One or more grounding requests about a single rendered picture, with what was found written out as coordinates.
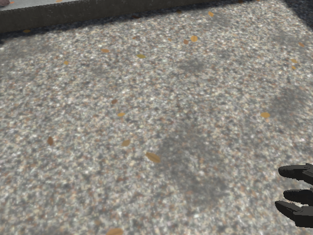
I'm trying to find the right robot hand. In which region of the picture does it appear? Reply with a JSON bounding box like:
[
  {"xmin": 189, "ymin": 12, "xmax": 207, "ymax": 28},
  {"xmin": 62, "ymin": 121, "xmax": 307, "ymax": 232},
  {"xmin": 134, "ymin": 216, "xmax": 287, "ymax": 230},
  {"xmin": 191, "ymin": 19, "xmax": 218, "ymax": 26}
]
[{"xmin": 275, "ymin": 163, "xmax": 313, "ymax": 228}]

